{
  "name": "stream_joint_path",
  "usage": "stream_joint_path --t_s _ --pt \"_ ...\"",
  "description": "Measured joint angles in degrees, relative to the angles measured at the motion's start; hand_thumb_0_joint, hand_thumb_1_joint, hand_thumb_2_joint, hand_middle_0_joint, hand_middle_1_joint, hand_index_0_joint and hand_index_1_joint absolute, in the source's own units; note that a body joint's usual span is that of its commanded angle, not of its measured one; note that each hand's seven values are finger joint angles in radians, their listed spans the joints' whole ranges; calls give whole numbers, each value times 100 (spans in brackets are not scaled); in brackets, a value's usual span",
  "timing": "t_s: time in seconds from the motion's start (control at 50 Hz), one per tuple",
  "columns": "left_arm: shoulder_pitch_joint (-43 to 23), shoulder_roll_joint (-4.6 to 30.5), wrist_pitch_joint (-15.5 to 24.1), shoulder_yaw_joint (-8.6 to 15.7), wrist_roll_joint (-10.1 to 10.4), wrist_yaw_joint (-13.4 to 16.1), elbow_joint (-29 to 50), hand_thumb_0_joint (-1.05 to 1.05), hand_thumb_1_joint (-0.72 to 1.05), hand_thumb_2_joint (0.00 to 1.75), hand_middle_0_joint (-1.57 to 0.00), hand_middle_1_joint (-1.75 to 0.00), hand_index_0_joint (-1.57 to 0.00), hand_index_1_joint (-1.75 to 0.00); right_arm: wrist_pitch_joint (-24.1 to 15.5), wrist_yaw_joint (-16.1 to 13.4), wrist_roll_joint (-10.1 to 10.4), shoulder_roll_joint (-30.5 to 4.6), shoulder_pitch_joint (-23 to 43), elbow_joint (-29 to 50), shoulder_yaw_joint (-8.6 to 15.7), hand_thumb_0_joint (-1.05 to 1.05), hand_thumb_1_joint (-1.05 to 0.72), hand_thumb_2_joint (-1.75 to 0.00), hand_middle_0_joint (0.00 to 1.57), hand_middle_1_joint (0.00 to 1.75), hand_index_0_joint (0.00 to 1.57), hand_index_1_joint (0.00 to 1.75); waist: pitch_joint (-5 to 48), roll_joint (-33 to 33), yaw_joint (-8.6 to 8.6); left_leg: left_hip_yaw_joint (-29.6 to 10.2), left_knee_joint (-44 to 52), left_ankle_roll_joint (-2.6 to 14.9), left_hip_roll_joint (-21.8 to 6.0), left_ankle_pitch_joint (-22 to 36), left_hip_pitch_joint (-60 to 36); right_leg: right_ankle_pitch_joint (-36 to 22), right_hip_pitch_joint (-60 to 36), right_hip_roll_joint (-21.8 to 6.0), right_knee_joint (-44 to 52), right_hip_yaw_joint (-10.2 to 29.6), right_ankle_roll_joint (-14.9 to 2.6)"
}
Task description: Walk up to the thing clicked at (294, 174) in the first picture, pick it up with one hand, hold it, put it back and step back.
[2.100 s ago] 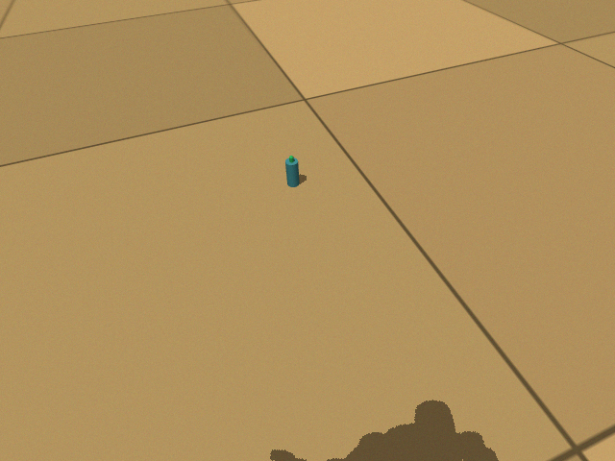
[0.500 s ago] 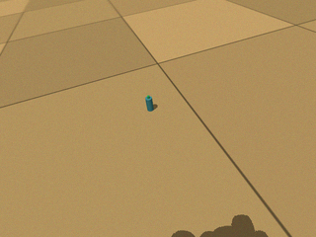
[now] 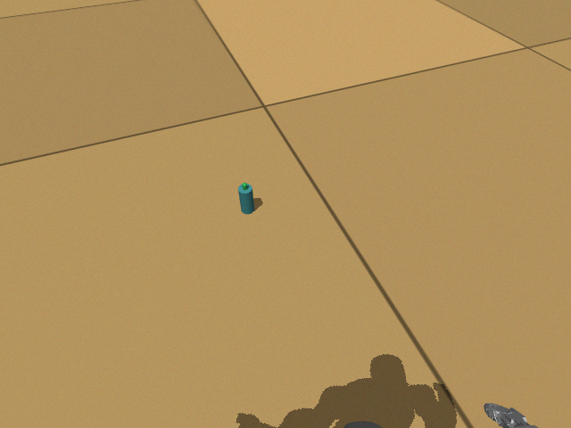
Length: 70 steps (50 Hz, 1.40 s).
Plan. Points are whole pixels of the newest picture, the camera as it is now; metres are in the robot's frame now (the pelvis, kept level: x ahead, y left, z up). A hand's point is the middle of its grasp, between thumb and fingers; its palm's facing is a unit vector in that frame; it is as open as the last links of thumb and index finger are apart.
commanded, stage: walk up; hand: left
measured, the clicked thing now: (246, 196) +1.14 +0.20 -0.68
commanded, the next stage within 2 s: none
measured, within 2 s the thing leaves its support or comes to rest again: neither
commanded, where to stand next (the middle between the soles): +0.80 +0.01 m, yaw -3 degrees
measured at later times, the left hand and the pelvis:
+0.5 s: hand (173, 351) +0.27 +0.22 -0.12, palm faces -0.03 -0.92 -0.40, open 7.4 cm; pelvis +0.23 -0.05 +0.00, yaw -1 degrees
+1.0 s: hand (160, 256) +0.47 +0.29 -0.15, palm faces -0.08 -0.94 -0.34, open 7.4 cm; pelvis +0.42 +0.02 +0.01, yaw -1 degrees
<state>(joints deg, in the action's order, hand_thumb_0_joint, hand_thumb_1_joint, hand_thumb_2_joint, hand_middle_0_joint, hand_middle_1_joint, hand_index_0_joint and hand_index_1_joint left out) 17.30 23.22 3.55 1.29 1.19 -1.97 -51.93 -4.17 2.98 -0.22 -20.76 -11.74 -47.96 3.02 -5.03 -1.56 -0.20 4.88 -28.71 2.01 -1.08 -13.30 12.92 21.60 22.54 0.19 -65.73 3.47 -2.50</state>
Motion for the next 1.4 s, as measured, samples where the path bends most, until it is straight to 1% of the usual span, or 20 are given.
stream_joint_path --t_s 0.14,0.22,0.26,0.28,0.34,0.4,0.54,0.64,0.7,0.74,0.78,0.82,0.86,1.02,1.12,1.22,1.26,1.3,1.34,1.4 --pt "-320 144 22 140 -102 -212 276 1 91 90 -20 -30 -20 -30 -20 29 -37 -154 -441 -94 -22 0 -90 -90 20 30 20 31 14 -18 -66 146 399 -113 34 -451 -953 -1050 754 -590 2123 -227 200" --pt "-361 139 47 203 -150 -283 198 1 91 90 -20 -30 -20 -30 20 67 -23 -312 -634 -112 29 0 -90 -90 20 30 20 31 79 135 -163 148 24 -257 -65 -1064 -1176 -1635 456 -580 2983 -460 134" --pt "-331 118 93 252 -173 -267 154 1 91 90 -20 -30 -20 -30 67 54 -28 -393 -760 -155 60 0 -90 -90 20 30 20 31 179 309 -148 73 -536 -247 -244 -1542 -1117 -1296 203 -423 2992 -586 157" --pt "-357 65 125 275 -191 -233 150 1 91 90 -20 -30 -20 -30 108 31 -29 -423 -753 -210 83 0 -90 -90 20 30 20 31 153 469 -124 -58 -1097 -100 -395 -1643 -934 -1063 199 -314 2770 -693 165" --pt "-331 -38 216 217 -156 -142 261 0 91 90 -20 -30 -20 -30 222 -16 -32 -393 -661 -319 25 0 -91 -90 20 30 20 30 16 492 25 -481 -3045 8 -133 -1557 -65 -723 8 -331 2565 -743 130" --pt "-153 -176 238 109 -99 -75 276 0 91 90 -21 -30 -20 -30 242 -10 32 -410 -496 -341 -20 1 -91 -90 20 30 20 30 -55 538 150 -586 -3728 33 -12 -1076 743 -813 -463 -318 3108 -734 149" --pt "323 -139 217 50 -137 -32 185 1 90 90 -21 -30 -20 -30 288 136 -34 -369 -262 -157 41 0 -91 -90 20 30 20 30 -16 555 206 -730 -2431 -157 -320 -248 1686 -809 -1259 -144 3981 -816 126" --pt "426 31 224 104 -182 -35 230 1 90 90 -21 -30 -20 -30 302 240 -101 -343 -175 -215 76 0 -91 -90 20 30 20 30 10 426 289 -490 -998 -149 -438 140 1515 -399 -1606 -163 3903 -918 270" --pt "468 150 180 119 -184 -34 196 1 90 90 -21 -30 -20 -30 237 268 -109 -336 -145 -226 108 0 -91 -90 20 30 20 30 121 301 287 -326 -483 -64 -362 339 1135 71 -1695 -272 3518 -940 387" --pt "433 232 116 141 -196 -3 133 1 90 90 -21 -30 -20 -30 142 232 -142 -271 -71 -203 128 0 -91 -90 20 30 20 30 87 2 274 -119 -714 -39 -153 390 1039 417 -1527 -569 2751 -781 227" --pt "348 174 18 120 -173 37 41 1 91 90 -21 -30 -20 -30 47 176 -112 -253 -46 -92 121 0 -91 -90 20 30 20 30 65 -6 191 -46 -958 12 -140 70 966 510 -1008 -409 1458 -408 61" --pt "250 168 -35 49 -164 42 -22 1 91 90 -21 -30 -20 -30 17 136 -34 -194 -92 -35 92 0 -91 -90 20 30 20 30 68 17 75 -60 -840 67 -146 -31 756 384 -490 -215 532 -275 -32" --pt "164 212 -20 40 -122 7 -27 1 91 90 -21 -30 -20 -30 6 93 2 -108 -181 -34 25 0 -91 -90 20 30 20 30 69 -82 13 -16 -473 52 -80 38 457 1 -73 -200 341 -166 -49" --pt "64 237 -83 118 -127 -98 4 1 91 90 -20 -30 -20 -30 -40 19 -12 -48 -682 -94 -47 0 -90 -90 20 30 20 31 46 -174 -69 171 514 113 144 24 -515 -875 692 -441 1388 -94 215" --pt "-90 130 -124 116 -162 -144 10 1 91 90 -20 -30 -20 -30 28 1 -35 -135 -908 -102 -16 0 -90 -90 20 30 20 31 -9 -6 -153 211 579 61 165 -263 -845 -1148 595 -513 2459 -352 189" --pt "-276 26 -31 114 -177 -146 81 1 91 90 -20 -30 -20 -30 148 3 -30 -229 -977 -47 -2 0 -90 -90 20 30 20 31 -45 135 -222 280 4 -95 118 -923 -917 -1358 14 -343 3471 -610 66" --pt "-387 -95 69 132 -201 -91 108 1 91 90 -20 -30 -20 -30 202 -31 -7 -290 -925 -61 9 0 -90 -90 20 30 20 31 -124 419 -225 168 -785 -35 -150 -1259 -720 -1420 -107 -117 3380 -743 36" --pt "-455 -138 148 107 -188 -48 219 1 91 90 -20 -30 -20 -30 267 -59 -5 -238 -846 -92 -38 0 -91 -90 20 30 20 30 -161 430 -167 -137 -1964 36 -63 -1465 -241 -1145 -155 -106 3160 -760 -5" --pt "-463 -193 175 71 -141 -19 301 1 91 90 -21 -30 -20 -30 306 -57 -12 -228 -771 -139 -98 0 -91 -90 20 30 20 30 -136 387 -67 -296 -2836 54 48 -1486 253 -1042 -319 -151 3218 -713 -44" --pt "-363 -274 203 18 -104 16 365 0 91 90 -21 -30 -20 -30 306 -24 12 -290 -670 -152 -102 0 -91 -90 20 30 20 30 -77 459 7 -527 -3137 37 -53 -1099 846 -1072 -688 -138 3577 -723 -8"
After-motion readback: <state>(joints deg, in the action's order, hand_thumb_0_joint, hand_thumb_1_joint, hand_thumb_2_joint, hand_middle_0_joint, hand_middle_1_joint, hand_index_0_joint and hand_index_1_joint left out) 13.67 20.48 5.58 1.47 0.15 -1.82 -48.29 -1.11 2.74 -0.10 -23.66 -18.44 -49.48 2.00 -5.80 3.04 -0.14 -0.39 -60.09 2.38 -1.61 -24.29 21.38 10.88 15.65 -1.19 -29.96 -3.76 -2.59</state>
